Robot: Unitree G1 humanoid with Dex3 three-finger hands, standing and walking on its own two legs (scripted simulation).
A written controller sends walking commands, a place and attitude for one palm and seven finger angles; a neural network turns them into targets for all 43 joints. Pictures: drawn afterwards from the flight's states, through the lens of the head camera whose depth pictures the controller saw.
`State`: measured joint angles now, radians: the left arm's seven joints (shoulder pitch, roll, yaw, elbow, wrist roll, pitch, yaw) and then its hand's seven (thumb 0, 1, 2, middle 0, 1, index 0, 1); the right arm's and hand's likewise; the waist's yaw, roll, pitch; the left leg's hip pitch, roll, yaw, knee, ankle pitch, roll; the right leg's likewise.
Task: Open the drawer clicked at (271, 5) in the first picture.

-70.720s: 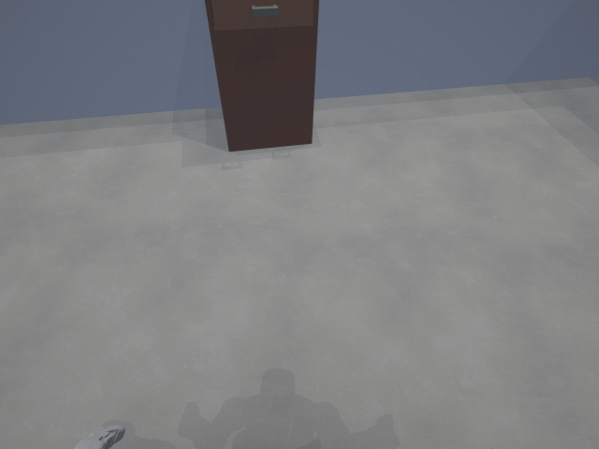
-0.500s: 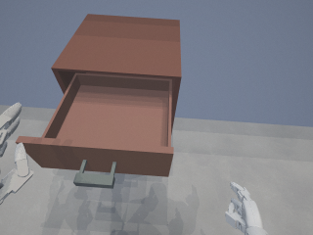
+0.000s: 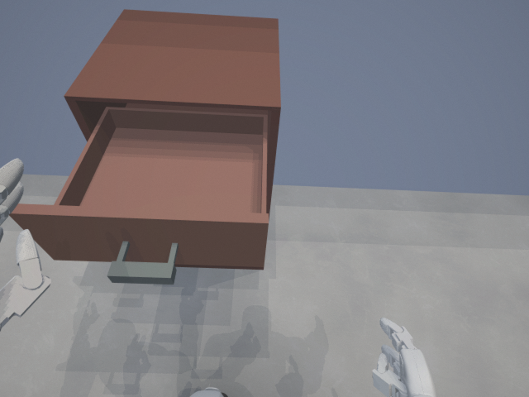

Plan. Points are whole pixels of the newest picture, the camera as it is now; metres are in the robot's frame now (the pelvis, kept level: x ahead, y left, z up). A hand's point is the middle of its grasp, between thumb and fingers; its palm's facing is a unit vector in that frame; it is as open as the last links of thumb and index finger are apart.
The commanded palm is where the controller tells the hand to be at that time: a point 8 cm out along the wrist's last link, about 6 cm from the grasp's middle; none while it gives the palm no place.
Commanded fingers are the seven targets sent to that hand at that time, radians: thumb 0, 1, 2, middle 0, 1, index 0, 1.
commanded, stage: step back with the hand held close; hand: left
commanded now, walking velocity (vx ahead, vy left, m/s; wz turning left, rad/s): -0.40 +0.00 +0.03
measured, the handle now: (146, 260) +0.33 +0.23 -0.05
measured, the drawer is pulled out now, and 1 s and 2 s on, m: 0.30 0.30 0.30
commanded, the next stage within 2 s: stop stepping back and stand still in 0.30 s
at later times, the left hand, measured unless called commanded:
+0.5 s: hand out of the picture +0.06 +0.19 +0.18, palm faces +0.32 -0.78 -0.54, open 7.4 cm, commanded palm +0.00 +0.24 +0.19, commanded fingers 0.00 0.90 0.90 -0.20 -0.30 -0.20 -0.30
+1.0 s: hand out of the picture -0.03 +0.17 +0.18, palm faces +0.40 -0.74 -0.54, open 7.4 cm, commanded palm -0.09 +0.21 +0.19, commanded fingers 0.00 0.90 0.90 -0.20 -0.30 -0.20 -0.30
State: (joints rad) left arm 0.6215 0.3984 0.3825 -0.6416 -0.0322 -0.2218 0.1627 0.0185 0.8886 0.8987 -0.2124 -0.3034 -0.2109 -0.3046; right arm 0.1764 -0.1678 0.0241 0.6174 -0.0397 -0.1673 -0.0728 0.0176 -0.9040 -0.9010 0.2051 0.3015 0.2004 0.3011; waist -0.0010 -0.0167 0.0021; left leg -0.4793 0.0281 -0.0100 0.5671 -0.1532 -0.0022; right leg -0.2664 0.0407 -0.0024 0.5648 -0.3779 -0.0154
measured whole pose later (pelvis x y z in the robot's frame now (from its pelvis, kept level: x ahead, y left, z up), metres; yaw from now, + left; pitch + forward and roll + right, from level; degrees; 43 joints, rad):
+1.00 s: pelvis -0.20 -0.08 +0.00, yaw +4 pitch -2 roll +0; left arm 0.65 0.44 0.39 -0.58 -0.01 -0.22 0.14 0.02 0.88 0.90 -0.22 -0.30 -0.22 -0.31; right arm 0.28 -0.24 -0.01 0.65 0.01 -0.11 -0.06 0.02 -0.91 -0.90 0.20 0.30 0.20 0.30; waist -0.03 0.01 -0.01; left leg -0.26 0.02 0.03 0.69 -0.40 0.02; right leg -0.32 0.02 -0.12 0.57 -0.22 -0.06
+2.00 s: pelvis -0.22 -0.05 +0.02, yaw +6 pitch -2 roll +0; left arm 0.34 0.20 0.01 1.09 0.01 0.02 0.02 0.00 0.93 0.90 -0.20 -0.30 -0.20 -0.30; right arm 0.33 -0.16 0.01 1.07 -0.01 0.02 -0.02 0.01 -0.91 -0.90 0.20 0.30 0.20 0.30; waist 0.00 0.02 0.08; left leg -0.18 0.00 0.09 0.40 -0.20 0.04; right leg -0.20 -0.01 -0.06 0.39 -0.17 -0.01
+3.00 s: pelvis -0.20 -0.07 +0.02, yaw +4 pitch -2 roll +0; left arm 0.27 0.13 0.00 1.14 0.01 -0.02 0.03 0.01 0.91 0.90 -0.20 -0.30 -0.20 -0.30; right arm 0.28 -0.13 -0.01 1.13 -0.01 0.00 -0.03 0.01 -0.91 -0.90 0.20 0.30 0.20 0.30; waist -0.01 0.02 0.07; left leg -0.12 0.02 0.10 0.35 -0.20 0.01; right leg -0.16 0.02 -0.05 0.37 -0.17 -0.04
